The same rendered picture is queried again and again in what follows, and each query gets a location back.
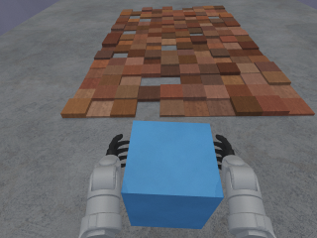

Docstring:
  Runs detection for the right robot hand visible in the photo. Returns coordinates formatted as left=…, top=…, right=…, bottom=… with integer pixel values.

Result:
left=213, top=134, right=235, bottom=170

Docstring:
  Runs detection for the robot right forearm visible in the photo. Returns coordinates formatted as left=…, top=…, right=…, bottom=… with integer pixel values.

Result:
left=221, top=155, right=276, bottom=238

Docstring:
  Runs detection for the carton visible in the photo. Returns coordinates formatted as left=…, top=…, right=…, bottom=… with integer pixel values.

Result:
left=121, top=120, right=224, bottom=229

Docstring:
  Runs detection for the left robot hand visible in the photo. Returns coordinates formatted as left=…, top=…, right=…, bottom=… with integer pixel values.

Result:
left=105, top=134, right=130, bottom=168

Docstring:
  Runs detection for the robot left forearm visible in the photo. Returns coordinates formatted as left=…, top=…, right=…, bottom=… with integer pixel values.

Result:
left=78, top=155, right=122, bottom=238

